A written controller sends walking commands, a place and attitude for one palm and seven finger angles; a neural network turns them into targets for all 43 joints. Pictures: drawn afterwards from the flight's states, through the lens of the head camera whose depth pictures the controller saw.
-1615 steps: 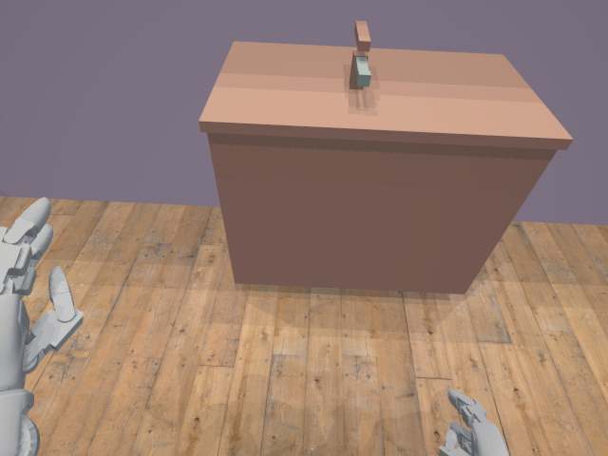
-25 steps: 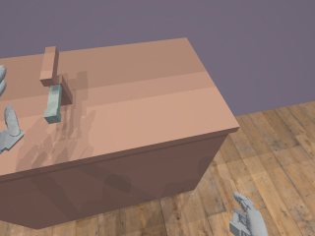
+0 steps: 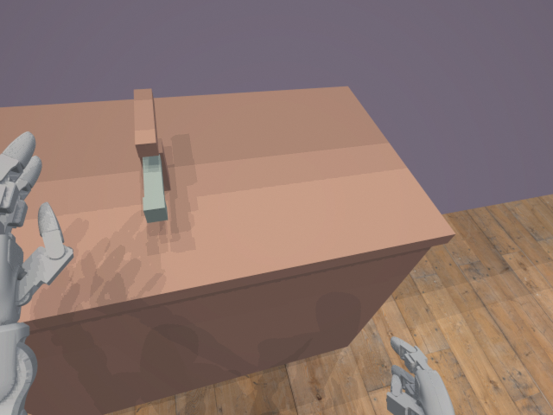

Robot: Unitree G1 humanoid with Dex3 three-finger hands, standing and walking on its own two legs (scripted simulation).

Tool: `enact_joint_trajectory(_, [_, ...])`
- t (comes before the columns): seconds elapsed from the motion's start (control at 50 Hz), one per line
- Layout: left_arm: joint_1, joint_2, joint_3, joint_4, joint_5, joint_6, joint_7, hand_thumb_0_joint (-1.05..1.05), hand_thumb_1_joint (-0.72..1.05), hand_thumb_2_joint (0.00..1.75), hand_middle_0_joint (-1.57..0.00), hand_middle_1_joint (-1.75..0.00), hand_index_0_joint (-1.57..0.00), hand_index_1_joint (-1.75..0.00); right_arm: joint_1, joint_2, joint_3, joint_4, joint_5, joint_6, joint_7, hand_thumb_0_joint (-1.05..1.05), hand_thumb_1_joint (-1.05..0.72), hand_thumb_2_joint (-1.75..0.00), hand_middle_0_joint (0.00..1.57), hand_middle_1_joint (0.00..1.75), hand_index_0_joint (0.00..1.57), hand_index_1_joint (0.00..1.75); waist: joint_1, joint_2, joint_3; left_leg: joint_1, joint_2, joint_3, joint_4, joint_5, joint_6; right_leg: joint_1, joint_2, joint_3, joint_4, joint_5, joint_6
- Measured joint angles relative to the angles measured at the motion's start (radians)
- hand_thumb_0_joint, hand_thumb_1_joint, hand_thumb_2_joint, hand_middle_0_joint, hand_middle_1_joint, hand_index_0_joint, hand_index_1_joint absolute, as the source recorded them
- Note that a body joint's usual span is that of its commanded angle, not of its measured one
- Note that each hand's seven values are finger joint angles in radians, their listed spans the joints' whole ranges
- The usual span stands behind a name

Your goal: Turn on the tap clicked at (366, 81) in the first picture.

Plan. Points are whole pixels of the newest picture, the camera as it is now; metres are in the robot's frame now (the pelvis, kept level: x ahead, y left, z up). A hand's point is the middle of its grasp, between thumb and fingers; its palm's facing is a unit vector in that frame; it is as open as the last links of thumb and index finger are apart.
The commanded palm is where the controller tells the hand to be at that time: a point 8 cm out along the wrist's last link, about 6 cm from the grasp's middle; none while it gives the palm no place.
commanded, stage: come to a stop and stand still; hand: left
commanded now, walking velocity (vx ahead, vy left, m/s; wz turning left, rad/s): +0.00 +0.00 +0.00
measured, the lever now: (155, 208) +0.35 +0.22 +0.09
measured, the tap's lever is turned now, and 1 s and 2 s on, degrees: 0 0 0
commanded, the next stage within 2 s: look again from close up in 0.22 s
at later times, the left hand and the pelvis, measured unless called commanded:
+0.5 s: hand (77, 268) +0.21 +0.24 +0.15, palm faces +0.40 -0.84 -0.37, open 7.4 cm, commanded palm +0.16 +0.27 +0.18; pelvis +0.00 -0.01 +0.00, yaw +1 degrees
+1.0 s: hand (133, 271) +0.22 +0.19 +0.16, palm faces +0.39 -0.85 -0.35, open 7.4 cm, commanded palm +0.16 +0.22 +0.18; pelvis +0.00 -0.06 +0.00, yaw +1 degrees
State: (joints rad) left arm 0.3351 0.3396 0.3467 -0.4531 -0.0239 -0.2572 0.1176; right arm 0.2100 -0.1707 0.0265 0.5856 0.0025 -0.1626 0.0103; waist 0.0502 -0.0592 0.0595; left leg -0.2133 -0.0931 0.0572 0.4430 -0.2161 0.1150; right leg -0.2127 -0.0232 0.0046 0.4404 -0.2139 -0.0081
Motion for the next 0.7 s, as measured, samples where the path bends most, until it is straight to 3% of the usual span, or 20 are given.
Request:
enact_joint_trajectory(0.08, [0.036,0.010,-0.021,0.005,0.007,0.013,-0.015,0.01,0.89,0.90,-0.21,-0.30,-0.21,-0.30,-0.014,0.012,0.003,-0.007,-0.003,0.018,0.002,0.01,-0.90,-0.90,0.20,0.30,0.20,0.30,-0.017,0.001,0.006,0.009,-0.009,0.010,-0.010,0.002,0.004,-0.001,-0.007,0.011,0.008,-0.007,-0.007])
enact_joint_trajectory(0.16, [0.055,0.043,0.004,0.007,0.000,0.029,-0.021,0.01,0.89,0.90,-0.21,-0.30,-0.21,-0.30,-0.020,0.018,0.006,-0.013,-0.004,0.035,-0.003,0.01,-0.90,-0.90,0.20,0.30,0.20,0.30,-0.027,0.002,0.024,0.012,-0.009,0.009,-0.011,0.003,0.004,0.005,-0.008,0.011,0.002,-0.005,-0.005])
enact_joint_trajectory(0.28, [0.064,0.050,0.032,-0.041,-0.006,0.029,-0.014,0.02,0.89,0.89,-0.21,-0.30,-0.21,-0.30,-0.013,0.004,-0.002,-0.009,-0.002,0.042,-0.002,0.01,-0.90,-0.90,0.20,0.30,0.20,0.30,-0.018,0.008,0.044,0.015,-0.006,0.003,-0.011,0.005,0.000,0.012,-0.006,0.004,-0.004,-0.002,-0.008])
enact_joint_trajectory(0.48, [0.089,0.026,0.012,-0.001,-0.005,0.034,-0.010,0.01,0.89,0.90,-0.21,-0.30,-0.21,-0.30,-0.013,-0.015,-0.015,0.001,0.009,0.066,-0.013,0.01,-0.91,-0.90,0.20,0.30,0.20,0.30,-0.024,0.036,0.019,0.013,0.016,-0.020,0.003,-0.001,-0.023,0.040,0.014,-0.018,-0.049,0.027,0.036])
enact_joint_trajectory(0.7, [0.086,0.004,-0.014,0.002,-0.004,0.032,-0.005,0.02,0.89,0.90,-0.21,-0.30,-0.21,-0.30,-0.017,-0.030,-0.020,-0.007,0.010,0.052,-0.029,0.01,-0.91,-0.90,0.20,0.30,0.20,0.30,-0.020,0.042,0.002,0.010,0.043,-0.042,0.006,0.003,-0.041,0.048,0.041,-0.040,-0.063,0.035,0.006])
